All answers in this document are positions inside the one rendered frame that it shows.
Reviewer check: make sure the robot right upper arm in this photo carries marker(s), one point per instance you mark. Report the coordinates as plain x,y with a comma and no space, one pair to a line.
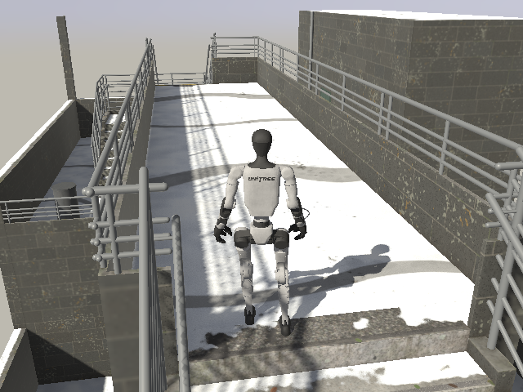
290,185

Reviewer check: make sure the left robot hand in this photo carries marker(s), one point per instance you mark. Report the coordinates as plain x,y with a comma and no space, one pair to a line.
218,232

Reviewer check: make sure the robot left forearm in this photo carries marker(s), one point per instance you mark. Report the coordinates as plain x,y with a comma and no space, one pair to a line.
223,216

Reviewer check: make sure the robot left upper arm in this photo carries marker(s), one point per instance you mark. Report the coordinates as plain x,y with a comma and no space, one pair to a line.
232,185

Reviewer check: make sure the robot right forearm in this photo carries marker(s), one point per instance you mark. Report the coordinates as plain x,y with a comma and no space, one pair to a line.
298,215

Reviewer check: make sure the left robot shin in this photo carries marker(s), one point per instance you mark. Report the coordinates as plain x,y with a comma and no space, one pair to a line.
247,289

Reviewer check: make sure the right robot hand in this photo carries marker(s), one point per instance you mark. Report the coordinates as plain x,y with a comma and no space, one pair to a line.
302,229

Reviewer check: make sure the left robot foot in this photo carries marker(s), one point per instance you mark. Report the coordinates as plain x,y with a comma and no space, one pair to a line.
249,318

